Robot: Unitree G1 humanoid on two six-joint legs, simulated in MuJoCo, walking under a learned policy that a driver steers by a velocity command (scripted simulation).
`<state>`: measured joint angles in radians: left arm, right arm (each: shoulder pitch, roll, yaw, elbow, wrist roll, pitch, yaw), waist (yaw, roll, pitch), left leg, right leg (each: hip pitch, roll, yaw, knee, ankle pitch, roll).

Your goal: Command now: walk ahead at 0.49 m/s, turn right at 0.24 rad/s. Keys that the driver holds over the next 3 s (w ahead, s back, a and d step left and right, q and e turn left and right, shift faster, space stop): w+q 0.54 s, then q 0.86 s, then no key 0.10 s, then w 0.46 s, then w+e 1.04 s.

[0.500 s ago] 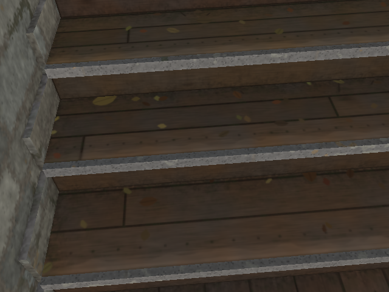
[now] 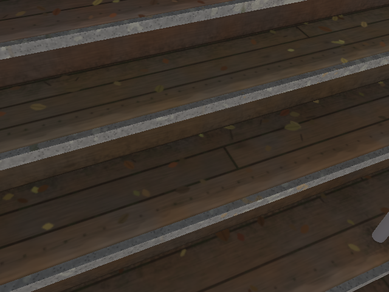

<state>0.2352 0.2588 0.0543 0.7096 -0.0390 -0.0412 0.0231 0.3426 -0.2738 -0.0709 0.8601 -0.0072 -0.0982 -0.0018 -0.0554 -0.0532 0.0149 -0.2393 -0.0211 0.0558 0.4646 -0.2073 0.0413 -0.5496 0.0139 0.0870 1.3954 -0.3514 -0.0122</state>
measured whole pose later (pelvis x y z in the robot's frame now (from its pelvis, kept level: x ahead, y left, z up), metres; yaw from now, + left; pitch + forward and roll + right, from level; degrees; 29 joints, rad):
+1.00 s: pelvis +0.41 -0.08 +0.15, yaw +27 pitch +4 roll -4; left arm 0.03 0.21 -0.04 0.60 0.01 -0.08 0.00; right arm 0.53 -0.19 0.03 0.93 -0.09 -0.09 0.06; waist -0.04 0.03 -0.07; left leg -0.35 -0.15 -0.15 0.61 -0.30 0.13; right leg -1.33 0.00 0.10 2.11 -0.18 -0.01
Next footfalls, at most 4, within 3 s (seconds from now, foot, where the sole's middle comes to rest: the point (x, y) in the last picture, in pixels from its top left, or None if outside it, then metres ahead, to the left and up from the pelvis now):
0.30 right None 0.24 -0.22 -0.77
0.66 left None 0.43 -0.03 -0.62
1.32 right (218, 182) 0.75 -0.10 -0.46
1.90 left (144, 226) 0.60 0.13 -0.46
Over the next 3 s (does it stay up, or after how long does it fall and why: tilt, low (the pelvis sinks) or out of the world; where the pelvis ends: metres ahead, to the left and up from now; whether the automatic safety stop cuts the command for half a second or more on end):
stays up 1.03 0.37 0.47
